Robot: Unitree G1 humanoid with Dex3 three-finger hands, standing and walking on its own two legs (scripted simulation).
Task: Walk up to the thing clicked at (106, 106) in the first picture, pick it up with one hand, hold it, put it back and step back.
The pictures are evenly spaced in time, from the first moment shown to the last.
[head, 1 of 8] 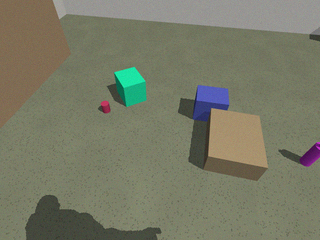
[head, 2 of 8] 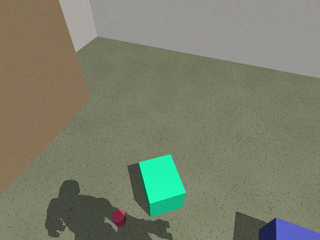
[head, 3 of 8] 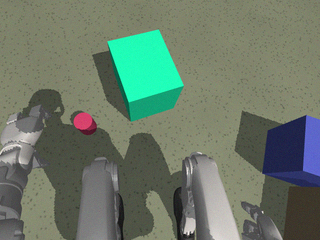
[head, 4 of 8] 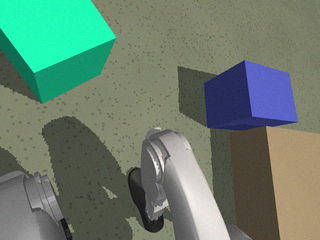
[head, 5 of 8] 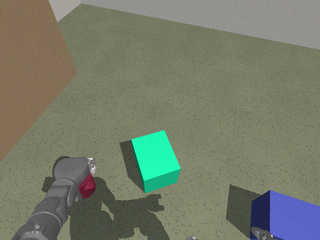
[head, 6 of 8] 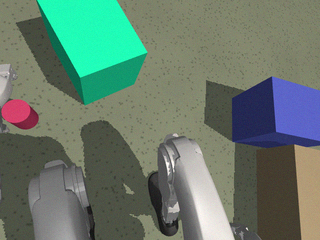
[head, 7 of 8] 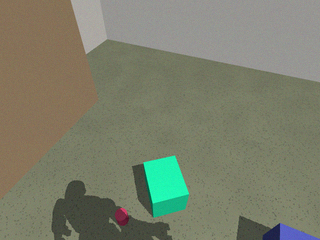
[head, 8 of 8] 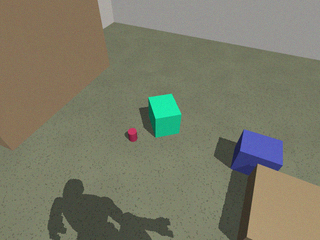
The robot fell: no
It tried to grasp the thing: yes
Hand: left
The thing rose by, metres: 0.66
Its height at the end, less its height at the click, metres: +0.00
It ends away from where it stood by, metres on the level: 0.00
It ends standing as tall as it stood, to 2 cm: yes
